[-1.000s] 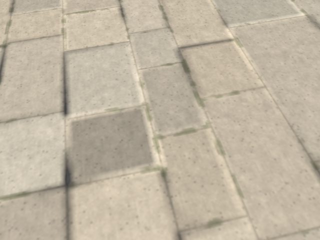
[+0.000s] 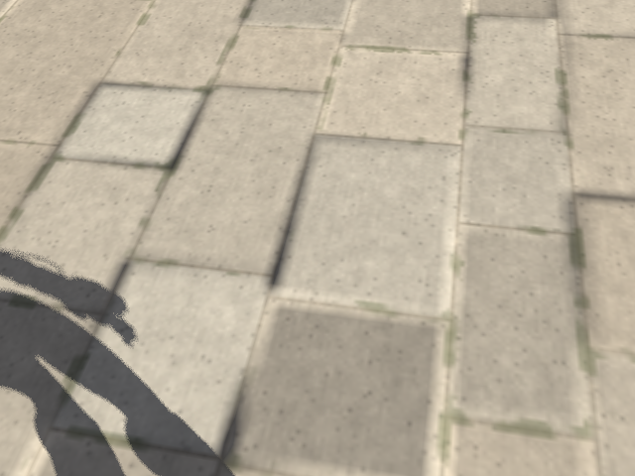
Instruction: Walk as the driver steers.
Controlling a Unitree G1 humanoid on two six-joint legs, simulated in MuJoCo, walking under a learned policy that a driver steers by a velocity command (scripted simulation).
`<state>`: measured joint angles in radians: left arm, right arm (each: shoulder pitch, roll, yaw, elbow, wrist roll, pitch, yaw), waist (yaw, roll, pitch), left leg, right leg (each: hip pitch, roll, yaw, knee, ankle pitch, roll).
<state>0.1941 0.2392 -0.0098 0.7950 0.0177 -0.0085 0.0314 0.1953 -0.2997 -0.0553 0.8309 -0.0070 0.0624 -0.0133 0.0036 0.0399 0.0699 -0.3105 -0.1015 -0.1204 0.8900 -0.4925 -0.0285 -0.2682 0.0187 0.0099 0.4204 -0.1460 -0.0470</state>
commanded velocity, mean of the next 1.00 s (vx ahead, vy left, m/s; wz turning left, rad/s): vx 0.17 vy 0.00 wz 0.03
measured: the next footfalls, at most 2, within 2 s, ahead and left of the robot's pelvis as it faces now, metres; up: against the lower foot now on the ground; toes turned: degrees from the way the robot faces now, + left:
left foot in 0.14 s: +0.01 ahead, +0.12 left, +0.00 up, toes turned -5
left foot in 0.96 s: +0.33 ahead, +0.05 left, +0.00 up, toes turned +2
